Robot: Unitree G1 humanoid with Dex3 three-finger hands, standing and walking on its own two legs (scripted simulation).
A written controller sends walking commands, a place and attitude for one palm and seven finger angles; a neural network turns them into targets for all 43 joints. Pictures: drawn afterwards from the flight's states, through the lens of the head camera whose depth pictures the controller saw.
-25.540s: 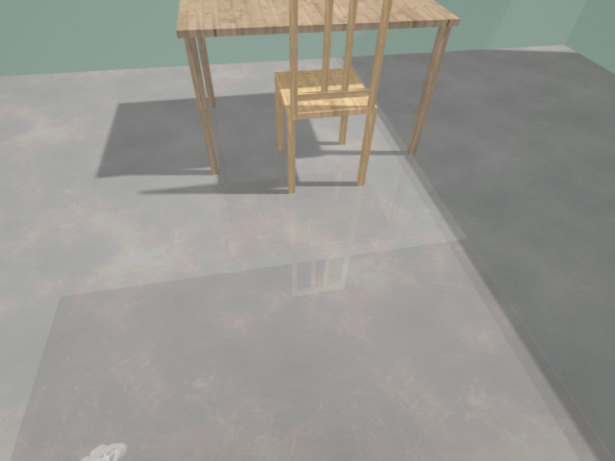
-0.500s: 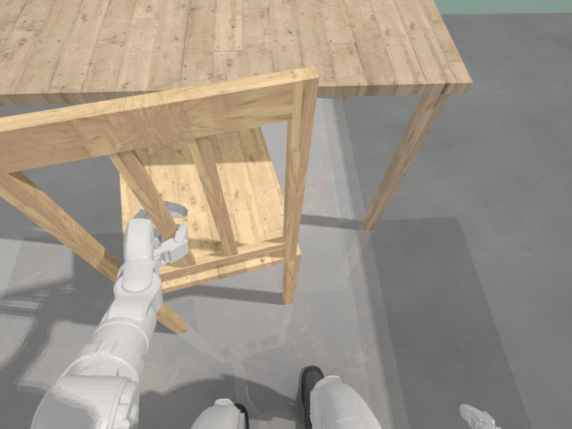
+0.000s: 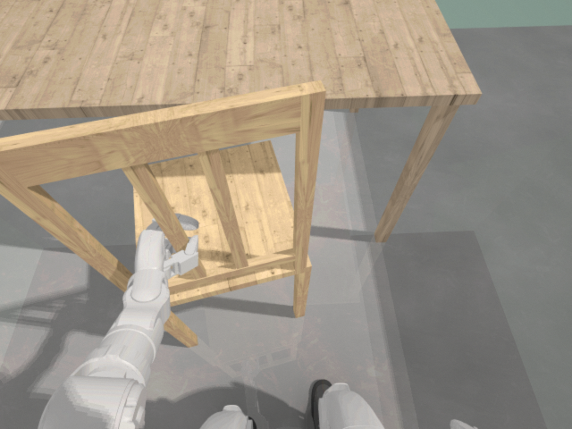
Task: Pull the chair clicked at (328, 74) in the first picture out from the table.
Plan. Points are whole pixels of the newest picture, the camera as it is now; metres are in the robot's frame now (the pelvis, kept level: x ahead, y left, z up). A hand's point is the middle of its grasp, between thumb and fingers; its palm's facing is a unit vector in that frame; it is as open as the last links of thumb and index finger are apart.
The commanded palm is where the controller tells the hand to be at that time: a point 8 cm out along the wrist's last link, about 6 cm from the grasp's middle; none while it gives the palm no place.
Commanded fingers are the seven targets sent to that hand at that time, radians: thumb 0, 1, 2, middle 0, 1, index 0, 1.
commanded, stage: step backward, pulling the chair out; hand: left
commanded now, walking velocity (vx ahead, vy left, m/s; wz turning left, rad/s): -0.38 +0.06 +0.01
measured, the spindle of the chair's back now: (175, 233) +0.41 +0.17 -0.04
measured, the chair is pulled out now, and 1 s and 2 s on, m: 0.10 0.10 0.10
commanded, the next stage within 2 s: none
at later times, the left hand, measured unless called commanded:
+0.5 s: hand (190, 254) +0.38 +0.15 -0.05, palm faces +0.09 -0.97 -0.22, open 5.3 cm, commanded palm +0.36 +0.20 -0.05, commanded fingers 0.00 0.90 0.90 -0.50 -1.45 -0.50 -1.45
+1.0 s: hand (190, 254) +0.38 +0.15 -0.05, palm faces +0.09 -0.97 -0.22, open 5.2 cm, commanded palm +0.36 +0.20 -0.05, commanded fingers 0.00 0.90 0.90 -0.50 -1.45 -0.50 -1.45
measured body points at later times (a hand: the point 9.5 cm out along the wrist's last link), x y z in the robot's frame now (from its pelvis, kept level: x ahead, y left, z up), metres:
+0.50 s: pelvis +0.00 +0.00 +0.00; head +0.08 -0.01 +0.44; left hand +0.37 +0.20 -0.04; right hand +0.06 -0.27 -0.13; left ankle +0.02 +0.13 -0.71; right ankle +0.11 -0.11 -0.71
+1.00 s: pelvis +0.00 +0.00 +0.00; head +0.09 -0.01 +0.44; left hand +0.37 +0.20 -0.04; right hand +0.07 -0.27 -0.13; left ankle +0.02 +0.13 -0.71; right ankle +0.11 -0.11 -0.71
